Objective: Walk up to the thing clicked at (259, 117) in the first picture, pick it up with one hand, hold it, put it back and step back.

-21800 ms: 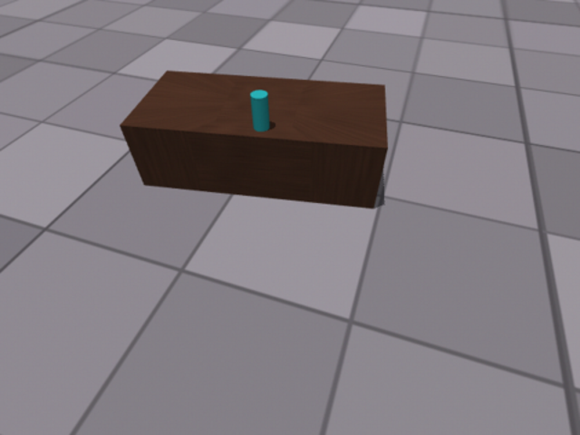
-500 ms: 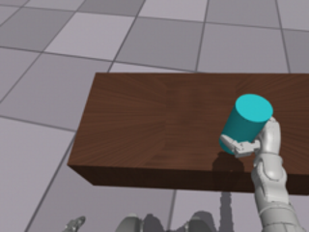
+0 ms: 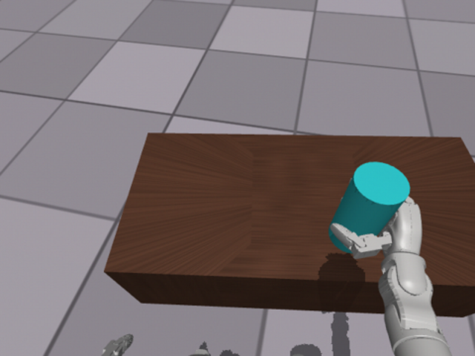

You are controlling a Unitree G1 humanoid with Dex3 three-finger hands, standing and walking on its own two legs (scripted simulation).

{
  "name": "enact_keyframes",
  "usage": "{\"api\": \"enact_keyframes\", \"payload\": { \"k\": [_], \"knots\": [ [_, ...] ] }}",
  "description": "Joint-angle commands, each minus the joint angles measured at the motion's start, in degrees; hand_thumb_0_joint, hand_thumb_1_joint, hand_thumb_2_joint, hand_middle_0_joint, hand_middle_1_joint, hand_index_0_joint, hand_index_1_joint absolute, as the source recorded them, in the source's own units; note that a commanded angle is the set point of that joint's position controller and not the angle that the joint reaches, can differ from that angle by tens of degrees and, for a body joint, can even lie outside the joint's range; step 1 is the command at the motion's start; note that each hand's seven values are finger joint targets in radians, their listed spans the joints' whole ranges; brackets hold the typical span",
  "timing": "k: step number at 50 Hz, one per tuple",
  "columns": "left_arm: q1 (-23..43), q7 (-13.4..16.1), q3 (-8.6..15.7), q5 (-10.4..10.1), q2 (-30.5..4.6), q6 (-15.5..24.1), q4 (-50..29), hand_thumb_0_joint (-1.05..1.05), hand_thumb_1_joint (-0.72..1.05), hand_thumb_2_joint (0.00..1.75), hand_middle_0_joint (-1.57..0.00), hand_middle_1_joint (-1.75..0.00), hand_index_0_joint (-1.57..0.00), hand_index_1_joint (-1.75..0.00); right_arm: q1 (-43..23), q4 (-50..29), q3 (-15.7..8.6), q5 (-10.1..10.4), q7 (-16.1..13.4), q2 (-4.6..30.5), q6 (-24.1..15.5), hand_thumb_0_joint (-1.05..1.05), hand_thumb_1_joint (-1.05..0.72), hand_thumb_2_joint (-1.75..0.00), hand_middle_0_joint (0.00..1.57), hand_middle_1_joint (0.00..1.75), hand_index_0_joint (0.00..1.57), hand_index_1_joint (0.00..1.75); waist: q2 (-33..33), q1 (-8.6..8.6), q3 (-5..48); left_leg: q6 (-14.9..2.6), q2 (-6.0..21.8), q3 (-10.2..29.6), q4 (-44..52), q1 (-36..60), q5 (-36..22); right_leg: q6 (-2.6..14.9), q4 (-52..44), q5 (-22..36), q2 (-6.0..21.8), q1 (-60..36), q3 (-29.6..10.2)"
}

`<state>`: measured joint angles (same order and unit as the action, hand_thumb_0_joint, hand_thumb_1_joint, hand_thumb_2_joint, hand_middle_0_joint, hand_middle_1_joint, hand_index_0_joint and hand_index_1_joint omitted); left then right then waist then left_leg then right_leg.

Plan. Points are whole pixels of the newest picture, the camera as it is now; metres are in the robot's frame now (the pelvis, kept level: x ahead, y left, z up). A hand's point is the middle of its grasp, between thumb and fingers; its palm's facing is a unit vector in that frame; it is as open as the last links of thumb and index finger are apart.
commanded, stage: lift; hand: right
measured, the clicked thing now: (363, 211) +0.36 -0.18 +0.05
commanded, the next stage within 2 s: hold in 0.12 s
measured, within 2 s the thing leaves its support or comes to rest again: neither
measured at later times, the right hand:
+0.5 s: hand (366, 215) +0.35 -0.18 +0.06, palm faces +0.18 +0.98 +0.00, open 10.1 cm
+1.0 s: hand (372, 222) +0.33 -0.18 +0.07, palm faces +0.17 +0.98 +0.00, open 10.1 cm
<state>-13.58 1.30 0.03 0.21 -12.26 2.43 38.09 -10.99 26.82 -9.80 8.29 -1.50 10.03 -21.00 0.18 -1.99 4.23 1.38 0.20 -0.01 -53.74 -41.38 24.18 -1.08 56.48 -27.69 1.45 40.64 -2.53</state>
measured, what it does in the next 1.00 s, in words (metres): stands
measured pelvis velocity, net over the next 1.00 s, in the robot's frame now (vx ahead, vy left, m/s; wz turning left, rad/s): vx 0.00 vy -0.01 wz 0.00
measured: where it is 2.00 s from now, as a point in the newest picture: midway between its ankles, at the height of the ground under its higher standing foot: outside the picture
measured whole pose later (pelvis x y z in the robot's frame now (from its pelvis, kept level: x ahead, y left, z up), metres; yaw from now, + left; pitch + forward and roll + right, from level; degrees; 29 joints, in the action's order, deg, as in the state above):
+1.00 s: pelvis +0.00 -0.01 +0.02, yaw +0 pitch +7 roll +1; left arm -12.8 1.7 -0.3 -0.2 -11.4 2.2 38.1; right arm -5.1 20.3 -6.7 8.3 -2.2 9.3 -18.5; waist 0.2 -0.6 2.9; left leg 2.0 0.7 0.5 -46.8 -32.6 21.7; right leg -0.5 49.8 -25.3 1.0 32.0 -1.9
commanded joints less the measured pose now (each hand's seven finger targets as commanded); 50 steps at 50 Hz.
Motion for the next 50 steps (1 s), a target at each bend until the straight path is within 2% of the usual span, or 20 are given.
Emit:
{"api": "enact_keyframes", "payload": {
  "k": [1,6,8,9,10,14,17,18,19,25,29,32,33,37,43,46,47,48,49,50],
  "knots": [
    [-0.72,0.71,3.16,-0.19,-7.78,1.96,-6.45,0.00,0.90,0.89,-0.19,-0.30,-0.20,-0.30,-16.79,-16.94,-1.85,0.43,0.25,8.00,-5.66,0.00,-0.17,-1.27,1.26,1.39,1.29,1.39,3.29,0.37,20.25,-2.05,-0.75,-0.93,7.10,13.46,-16.97,1.23,-9.06,17.34,-0.89,-10.76,1.91],
    [-0.74,0.91,3.14,-0.21,-7.37,1.88,-6.29,0.00,0.91,0.89,-0.19,-0.31,-0.20,-0.30,-16.67,-17.45,-1.61,0.93,0.03,6.86,-5.35,0.00,-0.17,-1.26,1.25,1.38,1.28,1.38,1.20,-0.28,19.35,-1.75,-0.68,-0.98,8.17,14.99,-18.33,1.55,-9.44,18.08,-0.99,-11.04,2.03],
    [-0.79,1.01,3.20,-0.34,-7.49,1.89,-6.26,0.00,0.91,0.89,-0.19,-0.31,-0.20,-0.30,-15.06,-16.99,-2.31,1.04,-0.13,7.40,-5.18,0.00,-0.17,-1.26,1.24,1.38,1.28,1.38,0.78,0.37,19.36,-1.71,-0.61,-0.90,8.35,15.53,-19.08,1.51,-9.58,19.12,-0.97,-11.30,2.07],
    [-0.92,1.10,3.43,-0.30,-7.71,1.90,-6.38,0.00,0.90,0.90,-0.19,-0.31,-0.20,-0.31,-15.37,-17.88,-1.12,1.05,0.00,6.49,-5.08,0.00,-0.18,-1.27,1.26,1.39,1.29,1.39,0.51,-0.25,19.40,-1.76,-0.73,-1.30,8.07,15.43,-20.40,1.30,-9.82,21.19,-0.77,-12.22,1.83],
    [-1.03,0.89,3.39,-0.24,-7.70,1.84,-6.15,0.00,0.91,0.89,-0.19,-0.31,-0.20,-0.30,-14.55,-18.01,-1.41,1.01,-0.12,6.68,-5.17,0.00,-0.17,-1.26,1.26,1.39,1.29,1.39,1.50,0.39,19.64,-1.90,-0.79,-1.40,7.84,15.18,-20.97,1.10,-9.96,22.61,-0.69,-12.78,1.72],
    [-0.24,0.92,3.17,-0.27,-7.50,1.60,-6.31,0.00,0.90,0.90,-0.20,-0.31,-0.20,-0.31,-15.57,-18.47,-0.73,0.66,-0.06,6.68,-5.09,0.00,-0.16,-1.25,1.26,1.38,1.29,1.38,2.51,0.42,17.45,-1.96,-0.72,-1.19,8.63,14.81,-18.93,1.08,-10.80,20.24,-0.66,-12.74,1.82],
    [-0.66,0.88,3.58,-0.26,-7.89,1.49,-6.72,0.00,0.90,0.90,-0.20,-0.31,-0.20,-0.31,-13.85,-19.87,-1.31,0.72,0.07,7.33,-5.05,0.00,-0.15,-1.26,1.26,1.39,1.30,1.39,2.58,1.00,20.17,-1.88,-0.69,-1.26,8.59,16.85,-21.72,0.97,-10.71,23.59,-0.76,-14.49,1.84],
    [-0.58,0.98,3.53,-0.20,-7.61,1.45,-6.39,0.00,0.91,0.90,-0.20,-0.31,-0.20,-0.31,-14.35,-17.89,-0.89,0.78,0.14,6.27,-4.75,0.00,-0.16,-1.27,1.27,1.40,1.30,1.40,0.92,0.07,18.46,-1.70,-0.76,-1.32,8.94,15.99,-21.10,1.21,-10.57,22.53,-0.75,-13.66,1.84],
    [-1.07,0.90,3.65,-0.23,-7.73,1.45,-6.34,0.00,0.90,0.90,-0.20,-0.31,-0.20,-0.31,-13.45,-17.70,-1.20,0.87,0.13,6.37,-4.71,0.00,-0.13,-1.26,1.26,1.39,1.30,1.39,0.91,0.47,18.39,-1.83,-0.72,-1.53,8.74,16.68,-22.01,1.03,-10.84,23.90,-0.74,-13.34,1.75],
    [1.00,1.11,2.97,-0.31,-6.89,1.47,-6.88,0.00,0.90,0.90,-0.20,-0.31,-0.20,-0.31,-13.93,-19.83,-1.15,0.92,-0.11,6.62,-4.85,0.00,-0.15,-1.26,1.25,1.38,1.28,1.38,1.10,0.67,16.80,-1.49,-0.45,-0.82,10.35,17.37,-18.60,1.57,-11.56,18.14,-1.18,-12.60,2.32],
    [0.59,1.05,2.82,-0.44,-6.96,1.30,-6.94,0.00,0.90,0.90,-0.20,-0.32,-0.21,-0.31,-12.79,-21.23,-0.55,0.71,0.00,6.95,-4.48,0.00,-0.14,-1.26,1.25,1.38,1.28,1.38,2.81,1.20,17.56,-1.79,-0.49,-1.13,10.18,18.07,-20.53,1.09,-12.22,21.47,-1.06,-14.43,2.09],
    [0.06,1.09,3.09,-0.39,-6.99,1.49,-6.70,0.00,0.90,0.91,-0.20,-0.32,-0.21,-0.31,-12.29,-20.10,0.13,0.78,-0.05,5.57,-4.05,0.00,-0.15,-1.26,1.25,1.38,1.28,1.38,1.48,0.39,17.03,-1.80,-0.65,-1.59,9.88,17.80,-21.90,0.90,-12.33,23.89,-0.69,-14.81,1.78],
    [0.73,0.95,2.83,-0.47,-6.96,1.44,-6.76,0.00,0.90,0.90,-0.20,-0.32,-0.21,-0.31,-13.05,-21.68,-0.26,0.92,-0.22,6.35,-4.14,0.00,-0.13,-1.27,1.26,1.39,1.29,1.39,3.04,1.03,16.59,-1.90,-0.69,-1.43,10.08,17.29,-20.18,0.81,-12.82,22.34,-0.66,-14.82,1.64],
    [1.75,1.15,2.89,-0.53,-6.91,1.67,-7.20,0.00,0.90,0.90,-0.20,-0.32,-0.21,-0.31,-12.86,-21.02,-0.12,0.87,-0.29,5.92,-3.69,0.00,-0.16,-1.27,1.26,1.39,1.29,1.39,1.15,0.76,14.64,-1.66,-0.72,-1.48,11.77,17.24,-15.62,1.24,-13.97,16.09,-0.79,-13.53,1.73],
    [2.06,1.19,3.17,-0.50,-7.34,2.10,-7.18,0.00,0.91,0.90,-0.20,-0.32,-0.21,-0.31,-11.50,-21.45,1.50,0.68,-0.20,4.94,-3.09,0.00,-0.16,-1.25,1.25,1.38,1.28,1.38,2.57,0.69,14.69,-1.68,-0.72,-1.74,11.53,17.52,-17.47,0.89,-14.35,18.58,-0.71,-15.04,1.61],
    [1.87,1.19,2.52,-0.64,-6.65,2.11,-6.90,0.00,0.90,0.90,-0.20,-0.31,-0.21,-0.31,-11.90,-21.76,0.20,0.67,-0.54,6.08,-3.17,0.00,-0.17,-1.26,1.26,1.39,1.29,1.39,2.85,0.99,14.88,-1.79,-0.78,-1.78,11.88,17.52,-16.64,0.79,-14.80,17.95,-0.60,-15.45,1.44],
    [1.80,1.30,3.35,-0.55,-7.57,2.27,-7.23,0.00,0.91,0.90,-0.20,-0.32,-0.21,-0.31,-12.69,-23.93,0.16,0.70,-0.52,6.24,-3.23,0.00,-0.18,-1.27,1.27,1.39,1.30,1.39,1.83,0.83,16.44,-1.66,-0.85,-1.91,11.94,17.58,-16.81,0.86,-14.76,18.34,-0.43,-16.75,1.30],
    [1.98,1.12,2.43,-0.65,-6.68,2.26,-7.18,0.00,0.90,0.90,-0.20,-0.32,-0.21,-0.31,-10.02,-21.22,1.58,0.77,-0.46,4.22,-2.77,0.00,-0.17,-1.27,1.26,1.40,1.30,1.40,1.81,0.75,13.79,-1.74,-1.00,-2.15,11.70,16.90,-16.39,0.53,-15.58,18.27,-0.07,-16.00,0.57],
    [2.34,1.06,2.50,-0.63,-6.78,2.40,-7.18,0.00,0.90,0.90,-0.20,-0.32,-0.21,-0.31,-12.37,-24.03,0.78,0.90,-0.63,5.42,-3.06,0.00,-0.17,-1.26,1.26,1.38,1.29,1.38,2.76,1.28,14.52,-1.76,-0.79,-1.86,11.75,17.00,-16.05,0.57,-15.39,17.58,-0.24,-15.84,0.86],
    [2.00,1.15,2.56,-0.59,-6.76,2.35,-6.72,0.00,0.90,0.90,-0.20,-0.31,-0.21,-0.31,-12.07,-21.20,0.06,0.77,-0.71,5.63,-2.92,0.00,-0.15,-1.25,1.25,1.38,1.28,1.38,2.46,1.00,14.37,-1.75,-0.96,-2.06,11.67,16.51,-15.97,0.48,-15.41,17.83,-0.15,-15.75,0.63]
  ]
}}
